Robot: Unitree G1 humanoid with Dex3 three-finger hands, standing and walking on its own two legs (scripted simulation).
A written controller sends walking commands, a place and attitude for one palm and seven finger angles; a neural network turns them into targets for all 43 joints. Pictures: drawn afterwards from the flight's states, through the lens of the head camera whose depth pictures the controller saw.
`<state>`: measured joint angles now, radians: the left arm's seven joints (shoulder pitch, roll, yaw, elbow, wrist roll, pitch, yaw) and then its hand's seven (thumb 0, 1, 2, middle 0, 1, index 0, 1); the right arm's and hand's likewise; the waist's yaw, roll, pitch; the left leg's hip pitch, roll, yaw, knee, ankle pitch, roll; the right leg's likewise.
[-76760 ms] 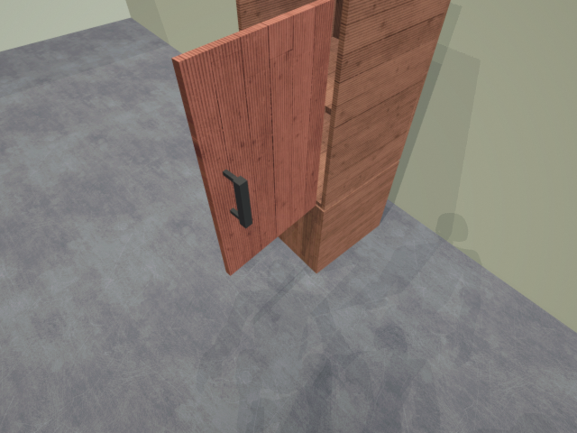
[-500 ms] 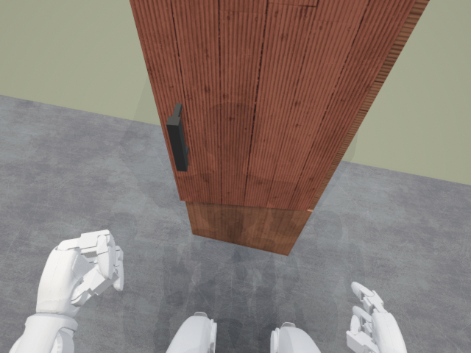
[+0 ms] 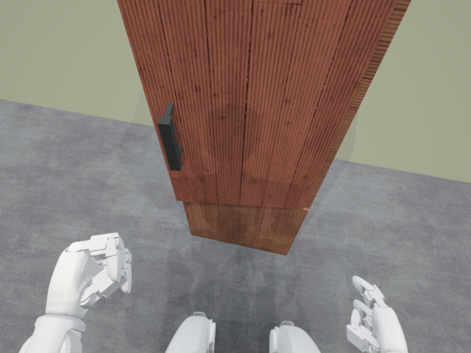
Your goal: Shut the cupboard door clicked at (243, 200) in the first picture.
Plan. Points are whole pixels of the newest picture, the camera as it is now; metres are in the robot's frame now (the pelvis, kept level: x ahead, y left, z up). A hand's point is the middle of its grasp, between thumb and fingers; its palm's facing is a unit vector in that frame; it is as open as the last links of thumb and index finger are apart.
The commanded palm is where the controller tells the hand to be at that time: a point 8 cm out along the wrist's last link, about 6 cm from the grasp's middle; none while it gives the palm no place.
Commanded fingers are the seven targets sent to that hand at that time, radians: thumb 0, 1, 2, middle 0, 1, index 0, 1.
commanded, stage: bring the fist close to the handle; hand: left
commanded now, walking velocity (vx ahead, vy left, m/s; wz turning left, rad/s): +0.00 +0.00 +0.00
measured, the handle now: (173, 138) +0.49 +0.16 +0.05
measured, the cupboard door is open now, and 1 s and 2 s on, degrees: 8 8 2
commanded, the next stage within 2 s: push the door shut along its arc in 1.30 s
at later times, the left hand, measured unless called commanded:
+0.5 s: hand (154, 221) +0.31 +0.16 +0.05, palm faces -0.04 -1.00 -0.02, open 3.1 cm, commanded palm +0.30 +0.21 +0.06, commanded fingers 0.00 0.90 0.90 -1.30 -1.50 -1.30 -1.50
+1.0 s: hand (185, 176) +0.40 +0.12 +0.05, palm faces -0.03 -1.00 -0.01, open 3.2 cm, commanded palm +0.37 +0.18 +0.06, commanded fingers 0.00 0.90 0.90 -1.30 -1.50 -1.30 -1.50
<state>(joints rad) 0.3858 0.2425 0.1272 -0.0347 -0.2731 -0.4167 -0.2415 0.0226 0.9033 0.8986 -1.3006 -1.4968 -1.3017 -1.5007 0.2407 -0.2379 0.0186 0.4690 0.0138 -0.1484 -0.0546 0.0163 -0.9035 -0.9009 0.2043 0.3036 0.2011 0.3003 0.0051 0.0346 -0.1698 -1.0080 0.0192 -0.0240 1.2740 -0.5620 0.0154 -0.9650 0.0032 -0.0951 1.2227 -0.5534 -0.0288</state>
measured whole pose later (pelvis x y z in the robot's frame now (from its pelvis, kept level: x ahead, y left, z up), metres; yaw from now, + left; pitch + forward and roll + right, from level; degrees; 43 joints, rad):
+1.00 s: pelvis +0.00 +0.01 +0.01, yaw -1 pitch +19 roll -1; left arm -0.37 0.17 0.10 0.60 -0.13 -0.42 -0.03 0.02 0.90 0.90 -1.30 -1.50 -1.30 -1.50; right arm 0.26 -0.23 0.02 0.58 0.00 -0.05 -0.01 0.01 -0.90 -0.90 0.20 0.30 0.20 0.30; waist -0.06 0.02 -0.15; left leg -1.01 0.01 0.02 1.20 -0.53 0.03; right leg -0.99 0.00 -0.05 1.17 -0.52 -0.01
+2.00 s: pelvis -0.01 +0.01 +0.00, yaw -1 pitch +21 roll -2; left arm -0.72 0.31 0.18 1.02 -0.15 -0.48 -0.22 0.02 0.90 0.90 -1.32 -1.50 -1.33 -1.50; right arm 0.31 -0.26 0.01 0.65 0.01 -0.02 -0.02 0.01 -0.91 -0.90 0.20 0.30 0.20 0.30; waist -0.10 0.03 -0.14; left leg -1.10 0.01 0.00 1.24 -0.51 0.03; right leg -1.07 -0.01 -0.07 1.20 -0.50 -0.02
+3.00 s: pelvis -0.01 +0.00 +0.01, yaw -3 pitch +22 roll +0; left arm -0.68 0.23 0.26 1.00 -0.06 -0.53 0.04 0.02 0.90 0.90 -1.30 -1.50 -1.30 -1.50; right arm 0.40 -0.25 0.00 0.62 -0.03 0.01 0.05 0.01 -0.91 -0.90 0.20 0.30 0.20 0.30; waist -0.14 0.04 -0.16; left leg -1.09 0.04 0.05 1.19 -0.50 0.02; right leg -1.09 0.02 -0.02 1.18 -0.48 -0.02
